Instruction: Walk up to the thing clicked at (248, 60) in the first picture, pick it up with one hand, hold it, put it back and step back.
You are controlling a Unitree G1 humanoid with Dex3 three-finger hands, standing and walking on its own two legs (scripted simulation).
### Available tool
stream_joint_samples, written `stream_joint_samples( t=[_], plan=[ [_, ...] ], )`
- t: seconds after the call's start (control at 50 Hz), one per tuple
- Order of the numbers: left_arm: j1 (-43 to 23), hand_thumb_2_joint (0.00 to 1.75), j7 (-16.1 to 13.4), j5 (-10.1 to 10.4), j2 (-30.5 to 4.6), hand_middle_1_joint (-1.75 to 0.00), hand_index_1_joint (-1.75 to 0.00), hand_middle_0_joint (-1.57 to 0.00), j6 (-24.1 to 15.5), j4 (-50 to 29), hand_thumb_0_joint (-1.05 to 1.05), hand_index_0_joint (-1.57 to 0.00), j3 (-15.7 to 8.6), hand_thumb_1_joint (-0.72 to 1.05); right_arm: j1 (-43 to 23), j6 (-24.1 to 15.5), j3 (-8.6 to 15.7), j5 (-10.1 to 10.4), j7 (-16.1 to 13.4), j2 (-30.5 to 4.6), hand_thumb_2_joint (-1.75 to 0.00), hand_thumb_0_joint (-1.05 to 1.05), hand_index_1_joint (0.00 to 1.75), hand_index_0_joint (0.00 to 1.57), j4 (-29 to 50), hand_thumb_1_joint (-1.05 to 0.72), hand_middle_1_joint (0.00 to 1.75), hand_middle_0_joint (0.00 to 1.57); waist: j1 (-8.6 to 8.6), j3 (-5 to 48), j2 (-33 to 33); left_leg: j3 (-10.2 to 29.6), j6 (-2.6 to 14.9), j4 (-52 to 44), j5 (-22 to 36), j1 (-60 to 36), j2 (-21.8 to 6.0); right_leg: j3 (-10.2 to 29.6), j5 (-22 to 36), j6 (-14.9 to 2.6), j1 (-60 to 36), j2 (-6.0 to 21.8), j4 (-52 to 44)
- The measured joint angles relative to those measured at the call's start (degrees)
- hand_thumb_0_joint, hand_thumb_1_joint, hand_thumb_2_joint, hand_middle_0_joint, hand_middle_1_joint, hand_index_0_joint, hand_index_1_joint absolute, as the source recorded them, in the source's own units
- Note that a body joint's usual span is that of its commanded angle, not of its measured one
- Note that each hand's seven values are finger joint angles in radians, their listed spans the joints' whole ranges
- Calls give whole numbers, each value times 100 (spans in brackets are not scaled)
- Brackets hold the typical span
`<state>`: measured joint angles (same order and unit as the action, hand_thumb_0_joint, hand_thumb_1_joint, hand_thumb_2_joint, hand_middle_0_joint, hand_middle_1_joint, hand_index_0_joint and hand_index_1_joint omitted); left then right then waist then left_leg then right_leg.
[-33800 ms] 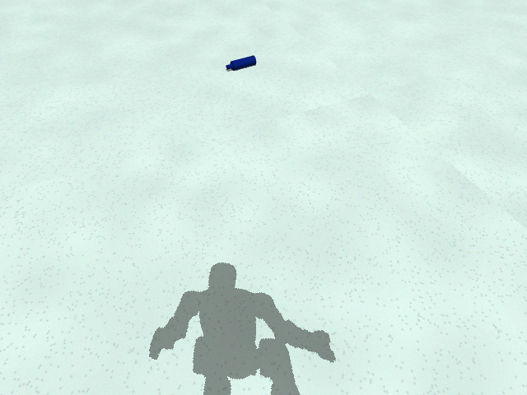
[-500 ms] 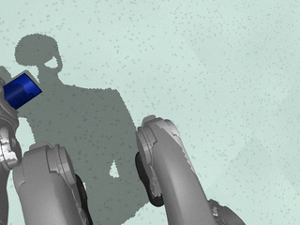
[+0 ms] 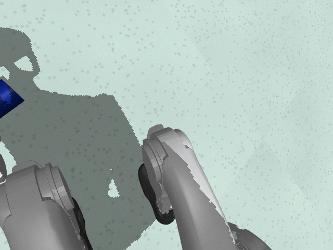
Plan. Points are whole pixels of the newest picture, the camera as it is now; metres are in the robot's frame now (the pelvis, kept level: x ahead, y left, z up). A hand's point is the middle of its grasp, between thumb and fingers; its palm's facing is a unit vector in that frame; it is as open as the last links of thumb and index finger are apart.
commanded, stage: rest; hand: left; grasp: from above
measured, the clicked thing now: out of the picture +0.42 +0.33 -0.28
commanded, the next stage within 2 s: open in 0.26 s
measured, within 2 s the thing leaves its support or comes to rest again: neither
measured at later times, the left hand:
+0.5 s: hand out of the picture +0.43 +0.30 -0.23, palm faces -0.32 -0.30 -0.90, open 9.4 cm
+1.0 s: hand out of the picture +0.43 +0.32 -0.23, palm faces -0.33 -0.29 -0.90, open 12.4 cm
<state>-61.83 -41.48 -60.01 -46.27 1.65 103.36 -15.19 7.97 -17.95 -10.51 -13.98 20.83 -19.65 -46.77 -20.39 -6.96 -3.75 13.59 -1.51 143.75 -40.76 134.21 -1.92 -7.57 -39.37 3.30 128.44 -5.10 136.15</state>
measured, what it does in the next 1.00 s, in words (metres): stands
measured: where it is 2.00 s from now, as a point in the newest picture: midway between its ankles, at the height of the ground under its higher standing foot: (121, 221)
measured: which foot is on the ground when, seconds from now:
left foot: down 0.00-1.00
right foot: down 0.00-1.00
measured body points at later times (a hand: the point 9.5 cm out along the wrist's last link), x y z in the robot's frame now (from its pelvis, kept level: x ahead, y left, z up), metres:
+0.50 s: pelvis -0.01 +0.00 +0.00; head +0.26 +0.09 +0.34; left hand +0.44 +0.32 -0.18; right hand +0.00 -0.25 -0.06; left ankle +0.06 +0.13 -0.28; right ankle +0.11 -0.12 -0.28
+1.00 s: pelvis -0.01 +0.00 +0.01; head +0.26 +0.11 +0.35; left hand +0.44 +0.33 -0.18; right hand +0.00 -0.24 -0.05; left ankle +0.06 +0.13 -0.28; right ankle +0.11 -0.12 -0.28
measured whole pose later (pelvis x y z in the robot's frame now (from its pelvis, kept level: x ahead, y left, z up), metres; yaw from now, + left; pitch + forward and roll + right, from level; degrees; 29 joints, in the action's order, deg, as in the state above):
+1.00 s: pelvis -0.01 +0.00 +0.01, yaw -1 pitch +27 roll -13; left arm -63.6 -40.8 -58.2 -52.5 0.7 106.4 -12.7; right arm 8.9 -21.2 -14.5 -13.8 20.9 -20.6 -44.6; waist -22.2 -9.8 -6.0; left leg 15.2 -1.1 143.3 -39.2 132.7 -1.9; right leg -9.1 -37.4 3.5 125.8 -5.4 134.0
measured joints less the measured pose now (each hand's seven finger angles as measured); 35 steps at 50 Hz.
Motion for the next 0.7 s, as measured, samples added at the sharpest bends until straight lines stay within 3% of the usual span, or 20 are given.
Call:
stream_joint_samples(
  t=[0.22, 0.44, 0.7],
  plan=[
    [-70, 38, -37, 110, -182, -37, -39, -79, 16, 140, 0, -80, -17, 10, 5, -176, -127, -10, 109, -5, -90, 0, 30, 20, 104, -91, 30, 20, -75, -100, -56, 65, 4, 15, 35, -42, -6, -53, 65, 13, -59, -22, -37],
    [-122, 41, -11, 53, -417, -39, -41, -78, -45, 301, -1, -79, -132, 9, 24, -277, -207, -10, 88, -102, -90, 0, 30, 20, 152, -91, 30, 20, -163, -217, -94, 115, -1, 50, 96, -57, -3, -93, 145, 15, -80, -38, -35],
    [-112, 63, -4, 219, -542, -58, -60, -57, -13, 277, 0, -57, 7, -2, 56, -289, -267, 16, 15, -123, -90, 0, 30, 20, 167, -90, 30, 20, -169, -281, -154, 142, 21, -10, 149, -113, -19, -121, 218, 32, -159, -56, -138]
  ],
)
